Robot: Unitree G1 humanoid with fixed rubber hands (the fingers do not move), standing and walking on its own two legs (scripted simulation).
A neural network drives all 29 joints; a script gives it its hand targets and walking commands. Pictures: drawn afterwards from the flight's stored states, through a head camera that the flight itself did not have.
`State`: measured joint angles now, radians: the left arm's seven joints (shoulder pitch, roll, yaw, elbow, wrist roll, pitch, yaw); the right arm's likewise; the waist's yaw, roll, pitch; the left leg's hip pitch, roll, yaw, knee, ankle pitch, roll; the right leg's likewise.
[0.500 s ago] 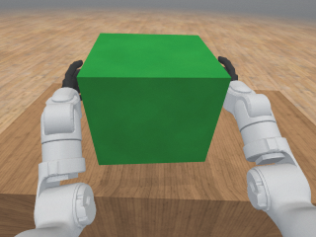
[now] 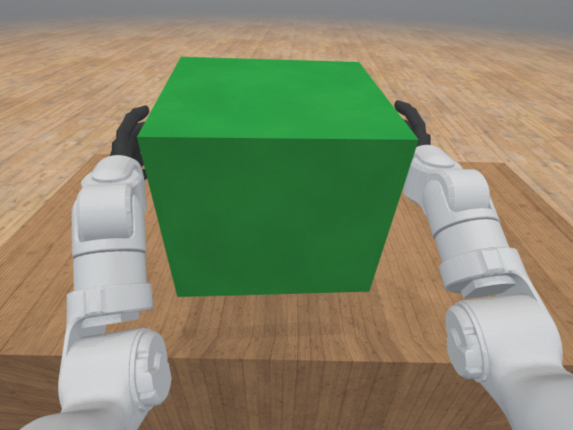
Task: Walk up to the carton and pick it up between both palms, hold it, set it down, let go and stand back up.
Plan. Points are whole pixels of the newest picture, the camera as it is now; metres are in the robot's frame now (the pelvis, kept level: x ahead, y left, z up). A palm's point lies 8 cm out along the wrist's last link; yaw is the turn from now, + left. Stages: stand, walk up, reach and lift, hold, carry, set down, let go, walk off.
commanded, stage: hold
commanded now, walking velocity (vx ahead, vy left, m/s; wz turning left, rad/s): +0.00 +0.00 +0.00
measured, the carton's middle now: (273, 172) +0.42 -0.01 +0.22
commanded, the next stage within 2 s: none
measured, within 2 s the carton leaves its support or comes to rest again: neither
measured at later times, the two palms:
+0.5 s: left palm (133, 165) +0.37 +0.17 +0.27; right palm (416, 155) +0.36 -0.20 +0.27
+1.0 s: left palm (131, 164) +0.37 +0.17 +0.27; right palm (414, 156) +0.36 -0.20 +0.27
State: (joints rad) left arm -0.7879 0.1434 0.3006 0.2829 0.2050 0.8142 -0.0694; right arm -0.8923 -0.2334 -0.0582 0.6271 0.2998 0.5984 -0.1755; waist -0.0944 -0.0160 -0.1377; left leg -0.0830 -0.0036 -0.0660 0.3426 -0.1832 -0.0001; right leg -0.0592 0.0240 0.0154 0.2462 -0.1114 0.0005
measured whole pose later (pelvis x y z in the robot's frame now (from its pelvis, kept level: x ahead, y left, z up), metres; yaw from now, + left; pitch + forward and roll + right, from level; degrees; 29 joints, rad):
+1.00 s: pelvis +0.00 +0.00 +0.00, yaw +0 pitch -4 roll -1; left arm -0.81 0.14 0.30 0.34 0.19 0.80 -0.05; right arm -0.91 -0.25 -0.04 0.68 0.31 0.58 -0.17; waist -0.08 -0.01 -0.15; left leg -0.10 0.00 -0.06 0.34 -0.18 0.00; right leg -0.08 0.03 0.03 0.25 -0.11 0.00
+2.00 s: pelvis +0.00 +0.00 +0.00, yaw +0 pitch -4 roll -1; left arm -0.79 0.15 0.30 0.31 0.19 0.80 -0.05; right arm -0.91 -0.25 -0.02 0.66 0.32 0.59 -0.18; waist -0.09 -0.01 -0.15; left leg -0.10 0.00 -0.06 0.35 -0.18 0.00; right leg -0.07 0.03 0.03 0.24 -0.11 0.00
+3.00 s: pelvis +0.00 +0.00 +0.00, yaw +0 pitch -4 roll -1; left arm -0.77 0.13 0.30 0.29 0.19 0.80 -0.05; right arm -0.88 -0.24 -0.04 0.63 0.32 0.59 -0.18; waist -0.09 -0.01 -0.14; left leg -0.09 0.00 -0.06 0.35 -0.18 0.00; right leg -0.07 0.03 0.03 0.25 -0.11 0.00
